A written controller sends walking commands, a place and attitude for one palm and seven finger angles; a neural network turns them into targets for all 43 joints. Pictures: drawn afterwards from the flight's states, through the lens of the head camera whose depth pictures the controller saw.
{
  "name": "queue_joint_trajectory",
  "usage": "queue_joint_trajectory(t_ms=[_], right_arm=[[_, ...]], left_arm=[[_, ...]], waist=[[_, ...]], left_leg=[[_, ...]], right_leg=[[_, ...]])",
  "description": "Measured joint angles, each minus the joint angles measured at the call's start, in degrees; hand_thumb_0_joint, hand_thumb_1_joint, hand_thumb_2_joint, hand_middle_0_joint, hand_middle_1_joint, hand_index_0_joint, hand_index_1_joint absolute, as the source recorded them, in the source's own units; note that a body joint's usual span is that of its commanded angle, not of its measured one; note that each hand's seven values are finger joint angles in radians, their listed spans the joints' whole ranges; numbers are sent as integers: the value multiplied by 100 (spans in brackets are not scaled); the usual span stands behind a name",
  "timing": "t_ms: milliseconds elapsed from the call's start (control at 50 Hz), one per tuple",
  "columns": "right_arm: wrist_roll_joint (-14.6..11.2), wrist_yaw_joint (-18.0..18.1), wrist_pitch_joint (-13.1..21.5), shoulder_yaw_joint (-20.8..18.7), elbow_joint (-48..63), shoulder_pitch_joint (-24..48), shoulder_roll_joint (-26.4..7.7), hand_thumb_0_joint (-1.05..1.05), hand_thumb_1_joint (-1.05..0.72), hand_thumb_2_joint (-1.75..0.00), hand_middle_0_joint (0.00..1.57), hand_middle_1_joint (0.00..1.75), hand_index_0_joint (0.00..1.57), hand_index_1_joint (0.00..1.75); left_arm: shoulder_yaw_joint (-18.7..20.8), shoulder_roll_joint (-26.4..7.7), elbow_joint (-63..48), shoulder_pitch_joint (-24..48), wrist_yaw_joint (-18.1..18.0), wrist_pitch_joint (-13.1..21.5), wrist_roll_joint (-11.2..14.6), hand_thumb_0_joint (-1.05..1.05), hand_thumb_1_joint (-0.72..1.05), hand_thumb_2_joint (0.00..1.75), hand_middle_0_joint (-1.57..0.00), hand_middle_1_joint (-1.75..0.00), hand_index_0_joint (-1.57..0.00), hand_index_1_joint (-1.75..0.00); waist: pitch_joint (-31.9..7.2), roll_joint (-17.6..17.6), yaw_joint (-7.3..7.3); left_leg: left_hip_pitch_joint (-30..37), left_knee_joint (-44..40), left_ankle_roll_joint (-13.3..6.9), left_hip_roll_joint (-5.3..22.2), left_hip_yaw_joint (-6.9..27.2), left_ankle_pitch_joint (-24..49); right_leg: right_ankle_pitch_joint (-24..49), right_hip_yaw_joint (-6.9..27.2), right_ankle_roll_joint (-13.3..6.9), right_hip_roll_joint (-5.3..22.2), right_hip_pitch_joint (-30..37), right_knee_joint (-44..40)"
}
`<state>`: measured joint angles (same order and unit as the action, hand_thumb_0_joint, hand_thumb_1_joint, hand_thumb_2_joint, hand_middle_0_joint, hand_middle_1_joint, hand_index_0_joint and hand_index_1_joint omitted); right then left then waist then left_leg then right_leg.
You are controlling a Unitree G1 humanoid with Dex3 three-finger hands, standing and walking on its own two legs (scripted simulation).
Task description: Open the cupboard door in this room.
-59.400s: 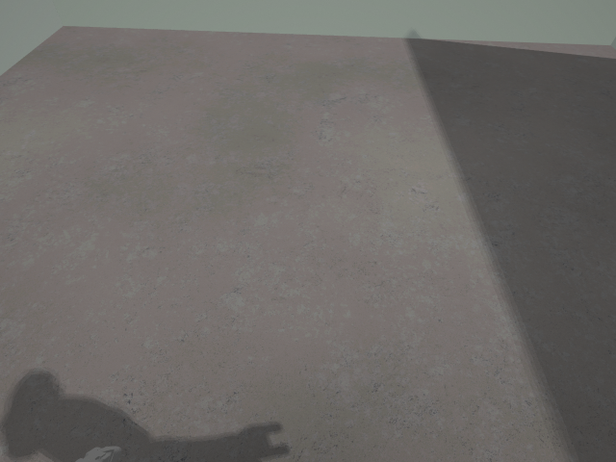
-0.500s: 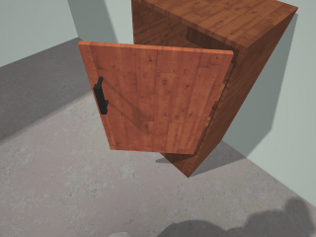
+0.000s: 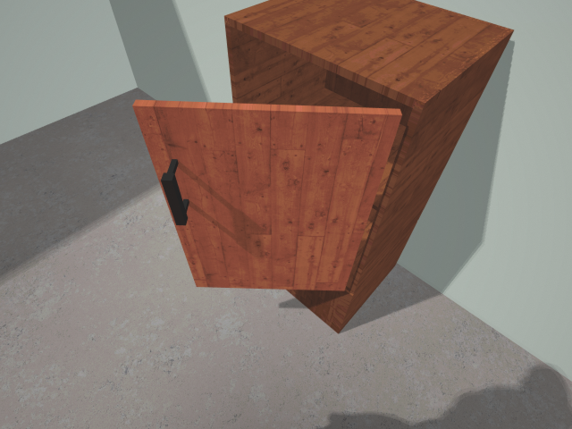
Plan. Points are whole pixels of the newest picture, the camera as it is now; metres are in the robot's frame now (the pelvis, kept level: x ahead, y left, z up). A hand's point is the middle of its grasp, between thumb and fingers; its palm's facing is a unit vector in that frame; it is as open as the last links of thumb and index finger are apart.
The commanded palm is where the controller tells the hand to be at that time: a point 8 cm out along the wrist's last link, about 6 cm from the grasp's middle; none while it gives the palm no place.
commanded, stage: come to a stop and stand still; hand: left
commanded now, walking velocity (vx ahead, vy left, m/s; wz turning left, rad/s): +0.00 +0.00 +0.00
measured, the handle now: (177, 193) +0.51 +0.24 -0.01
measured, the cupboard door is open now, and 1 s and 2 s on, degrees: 42 42 42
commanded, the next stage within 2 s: look again from close up in 0.44 s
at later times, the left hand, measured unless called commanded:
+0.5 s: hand out of the picture -0.01 +0.21 -0.16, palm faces -0.01 -0.97 -0.23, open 7.4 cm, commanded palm none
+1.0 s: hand out of the picture +0.02 +0.19 -0.17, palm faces +0.01 -0.98 -0.20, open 7.4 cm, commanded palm none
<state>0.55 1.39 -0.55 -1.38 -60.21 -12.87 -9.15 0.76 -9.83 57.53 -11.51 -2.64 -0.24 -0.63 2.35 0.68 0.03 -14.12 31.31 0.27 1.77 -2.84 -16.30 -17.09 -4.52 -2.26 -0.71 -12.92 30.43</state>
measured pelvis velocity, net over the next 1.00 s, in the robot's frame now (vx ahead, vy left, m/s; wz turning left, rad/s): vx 0.00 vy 0.01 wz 0.00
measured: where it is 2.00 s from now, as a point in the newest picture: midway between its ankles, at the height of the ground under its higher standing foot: outside the picture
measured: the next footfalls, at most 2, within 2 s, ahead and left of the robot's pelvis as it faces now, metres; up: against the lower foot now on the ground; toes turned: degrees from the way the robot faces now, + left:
none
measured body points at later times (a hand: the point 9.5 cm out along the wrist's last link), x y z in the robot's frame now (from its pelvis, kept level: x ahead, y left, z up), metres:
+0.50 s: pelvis -0.01 +0.03 +0.01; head +0.00 +0.01 +0.46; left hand -0.01 +0.26 -0.14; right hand -0.01 -0.19 -0.16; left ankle +0.00 +0.12 -0.73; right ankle -0.01 -0.09 -0.73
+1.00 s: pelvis +0.00 +0.01 +0.01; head +0.02 +0.01 +0.46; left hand +0.02 +0.24 -0.15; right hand +0.03 -0.22 -0.15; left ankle +0.00 +0.12 -0.73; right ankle -0.01 -0.09 -0.73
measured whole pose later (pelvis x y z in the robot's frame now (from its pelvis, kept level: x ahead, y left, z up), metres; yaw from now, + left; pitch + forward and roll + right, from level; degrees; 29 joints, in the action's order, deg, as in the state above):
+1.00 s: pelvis +0.00 +0.01 +0.01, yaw +0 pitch -1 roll +1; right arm 0.7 1.3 1.6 0.6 -64.4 -12.9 -9.7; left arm -0.9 -10.1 63.5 -13.9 -1.4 0.8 -0.6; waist 2.4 0.5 -0.2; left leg -9.3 23.7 -0.7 -0.2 -3.2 -13.3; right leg -15.2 -3.9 -1.3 0.8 -9.5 25.7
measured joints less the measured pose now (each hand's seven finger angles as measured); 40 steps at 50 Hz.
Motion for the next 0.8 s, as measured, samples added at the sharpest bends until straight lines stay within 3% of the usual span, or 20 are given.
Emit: queue_joint_trajectory(t_ms=[120, 380, 800], right_arm=[[30, -58, 78, 32, 290, -269, -81, 0, -91, -90, 20, 30, 20, 30], [56, -96, 107, 204, 40, -477, -58, 1, -91, -90, 20, 30, 20, 30], [13, -15, 214, 203, -395, -125, -27, 1, -91, -90, 20, 30, 20, 30]], left_arm=[[-130, -38, 106, -253, 44, 60, -10, 0, 92, 90, -20, -30, -20, -30], [-175, -59, 233, -426, 120, 6, 6, 0, 90, 90, -20, -30, -20, -30], [-202, 80, 635, -366, 107, 80, 4, 0, 91, 90, -20, -30, -20, -30]], waist=[[-78, -104, 178], [-103, -203, 74], [5, -26, -18]], left_leg=[[54, 66, -76, -68, -14, -62], [198, -525, -231, -289, -118, 327], [412, -694, -154, -241, -71, 304]], right_leg=[[-21, 40, 50, 61, 42, 74], [243, 139, 194, 259, 41, -224], [204, 96, 147, 200, 264, -395]])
